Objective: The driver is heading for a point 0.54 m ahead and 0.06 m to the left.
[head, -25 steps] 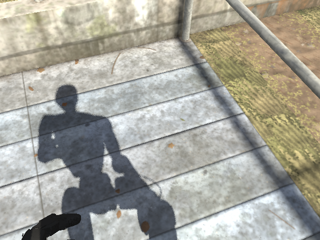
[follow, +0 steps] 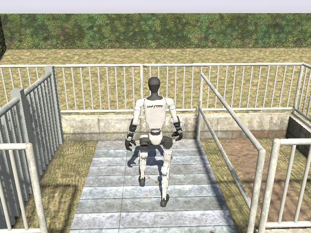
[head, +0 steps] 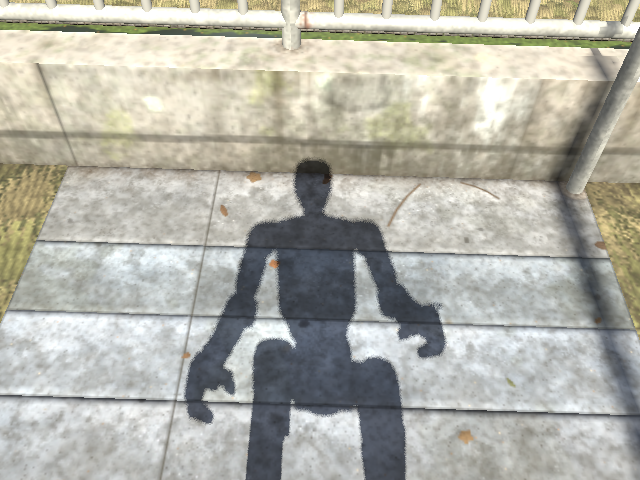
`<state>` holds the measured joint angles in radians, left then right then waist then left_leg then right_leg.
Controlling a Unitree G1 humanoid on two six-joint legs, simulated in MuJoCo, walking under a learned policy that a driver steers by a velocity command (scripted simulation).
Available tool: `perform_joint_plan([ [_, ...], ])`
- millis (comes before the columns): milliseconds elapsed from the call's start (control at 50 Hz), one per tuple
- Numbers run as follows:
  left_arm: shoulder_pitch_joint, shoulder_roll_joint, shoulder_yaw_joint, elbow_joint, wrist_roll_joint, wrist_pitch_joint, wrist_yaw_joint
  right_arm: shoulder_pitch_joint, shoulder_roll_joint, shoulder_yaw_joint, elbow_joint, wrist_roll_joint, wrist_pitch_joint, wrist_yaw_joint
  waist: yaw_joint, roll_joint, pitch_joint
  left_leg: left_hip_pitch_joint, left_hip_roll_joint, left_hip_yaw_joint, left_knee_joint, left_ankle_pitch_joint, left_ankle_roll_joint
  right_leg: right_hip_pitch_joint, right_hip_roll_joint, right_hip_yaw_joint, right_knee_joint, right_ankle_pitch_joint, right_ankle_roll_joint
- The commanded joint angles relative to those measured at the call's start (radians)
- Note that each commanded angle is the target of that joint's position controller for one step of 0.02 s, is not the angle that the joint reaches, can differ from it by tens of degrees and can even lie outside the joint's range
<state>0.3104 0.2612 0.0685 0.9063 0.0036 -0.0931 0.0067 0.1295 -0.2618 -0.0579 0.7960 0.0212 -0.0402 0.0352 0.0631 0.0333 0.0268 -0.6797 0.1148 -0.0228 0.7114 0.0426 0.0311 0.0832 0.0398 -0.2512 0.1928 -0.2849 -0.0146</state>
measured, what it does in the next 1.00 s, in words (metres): walks ahead: left foot, then right foot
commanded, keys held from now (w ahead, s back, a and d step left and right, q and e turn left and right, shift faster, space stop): w+q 0.26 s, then w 0.08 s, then w+e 0.18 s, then no key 0.48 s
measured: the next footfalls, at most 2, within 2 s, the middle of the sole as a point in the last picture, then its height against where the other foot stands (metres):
left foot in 0.12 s outside the picture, level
right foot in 0.64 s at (358, 430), level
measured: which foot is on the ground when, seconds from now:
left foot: up 0.00-0.10, down 0.12-0.66, up 0.68-1.00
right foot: down 0.00-0.14, up 0.16-0.62, down 0.64-1.00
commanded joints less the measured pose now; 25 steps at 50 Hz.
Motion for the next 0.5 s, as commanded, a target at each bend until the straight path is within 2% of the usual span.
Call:
perform_joint_plan([
  [20,0.024,0.177,0.041,-0.035,-0.014,0.015,0.007,-0.152,-0.044,0.001,-0.135,0.003,-0.016,0.024,0.019,-0.055,0.098,-0.082,-0.012,0.054,-0.065,-0.075,0.027,0.032,-0.336,0.063,-0.015,0.449,-0.138],
  [60,0.0,0.205,0.048,-0.045,-0.019,0.03,0.012,-0.121,-0.072,-0.013,-0.155,0.006,-0.012,0.033,-0.021,-0.094,0.045,0.025,-0.071,0.113,-0.078,-0.174,0.061,0.061,-0.339,0.033,0.098,0.772,-0.116],
  [80,-0.012,0.221,0.051,-0.051,-0.021,0.038,0.016,-0.06,-0.099,-0.027,-0.152,0.007,-0.009,0.032,-0.062,-0.12,-0.008,0.121,-0.113,0.143,-0.07,-0.225,0.083,0.065,-0.335,0.022,0.204,0.951,-0.104],
  [100,-0.027,0.232,0.053,-0.056,-0.023,0.047,0.019,0.064,-0.141,-0.052,-0.129,0.011,-0.006,0.028,-0.134,-0.128,-0.079,0.288,-0.158,0.157,-0.094,-0.235,0.113,0.027,-0.318,0.009,0.376,1.036,-0.086],
  [120,-0.039,0.222,0.045,-0.065,-0.025,0.047,0.023,0.235,-0.205,-0.089,-0.087,0.011,-0.002,0.012,-0.225,-0.097,-0.165,0.562,-0.182,0.123,-0.162,-0.174,0.156,-0.114,-0.276,-0.009,0.617,0.935,-0.046],
  [140,0.022,0.117,0.014,-0.107,0.007,0.029,0.017,0.321,-0.322,-0.121,-0.067,0.008,0.007,-0.01,-0.191,0.122,-0.26,0.93,0.055,-0.28,-0.165,-0.202,0.273,-0.513,-0.17,0.0,0.988,0.278,0.013],
  [160,0.023,0.067,-0.012,-0.143,-0.001,-0.016,0.002,0.292,-0.331,-0.109,-0.105,0.002,-0.008,-0.006,-0.139,0.172,-0.408,1.101,0.23,-0.811,-0.355,-0.342,0.426,-0.774,0.007,0.236,1.223,-0.316,0.036],
  [180,-0.115,0.152,0.009,-0.173,-0.042,-0.048,-0.011,0.296,-0.244,-0.082,-0.104,-0.008,-0.019,0.002,-0.198,0.059,-0.348,1.076,0.212,-0.734,-0.42,-0.334,0.362,-0.885,-0.048,0.35,1.245,-0.257,0.009],
  [200,-0.151,0.147,0.006,-0.19,-0.054,-0.061,-0.014,0.251,-0.206,-0.072,-0.101,-0.008,-0.028,0.003,-0.17,0.032,-0.22,0.941,0.178,-0.581,-0.419,-0.268,0.323,-0.908,-0.09,0.339,1.176,-0.17,-0.013],
  [220,-0.144,0.141,0.007,-0.177,-0.033,-0.063,-0.006,0.175,-0.173,-0.062,-0.114,-0.003,-0.032,0.002,-0.116,-0.043,-0.138,0.781,0.129,-0.462,-0.423,-0.172,0.288,-0.854,-0.133,0.334,1.081,-0.103,-0.013],
  [240,-0.125,0.156,0.017,-0.165,-0.013,-0.054,-0.001,0.117,-0.139,-0.05,-0.133,-0.009,-0.033,-0.002,-0.076,-0.029,-0.1,0.662,0.094,-0.382,-0.439,-0.082,0.269,-0.779,-0.163,0.336,1.007,-0.061,-0.005],
  [260,-0.105,0.159,0.021,-0.163,-0.007,-0.039,-0.003,0.091,-0.13,-0.046,-0.149,-0.018,-0.033,-0.006,-0.051,-0.009,-0.087,0.586,0.072,-0.353,-0.463,-0.04,0.265,-0.721,-0.174,0.338,0.975,-0.033,0.004],
  [280,-0.085,0.149,0.021,-0.159,-0.002,-0.026,-0.005,0.083,-0.132,-0.046,-0.153,-0.017,-0.036,-0.01,-0.039,-0.007,-0.085,0.549,0.064,-0.322,-0.48,0.013,0.268,-0.7,-0.177,0.327,0.942,-0.013,0.02],
  [300,-0.079,0.132,0.018,-0.157,0.004,-0.015,-0.005,0.091,-0.14,-0.047,-0.149,-0.015,-0.039,-0.015,-0.034,-0.007,-0.081,0.515,0.057,-0.283,-0.491,0.069,0.27,-0.689,-0.177,0.313,0.905,0.014,0.036],
  [340,-0.129,0.11,0.009,-0.174,0.01,-0.004,-0.003,0.125,-0.157,-0.049,-0.134,-0.014,-0.044,-0.027,-0.048,0.0,-0.056,0.485,0.039,-0.217,-0.511,0.134,0.261,-0.712,-0.173,0.296,0.799,0.111,0.064],
  [420,-0.242,0.081,-0.009,-0.191,-0.005,-0.011,-0.017,0.166,-0.152,-0.041,-0.106,-0.015,-0.044,-0.039,-0.109,0.039,-0.026,0.498,-0.008,-0.095,-0.524,0.062,0.191,-0.683,-0.15,0.263,0.505,0.401,0.057],
  [460,-0.298,0.077,-0.015,-0.203,-0.016,-0.015,-0.027,0.196,-0.165,-0.041,-0.087,-0.017,-0.048,-0.037,-0.14,0.045,-0.002,0.522,0.019,-0.093,-0.543,-0.023,0.182,-0.672,-0.135,0.25,0.428,0.478,0.041],
  [500,-0.333,0.09,-0.015,-0.218,-0.024,-0.018,-0.038,0.218,-0.17,-0.042,-0.065,-0.019,-0.048,-0.035,-0.154,0.039,0.025,0.604,0.06,-0.097,-0.536,-0.035,0.179,-0.717,-0.129,0.259,0.385,0.463,0.017],
])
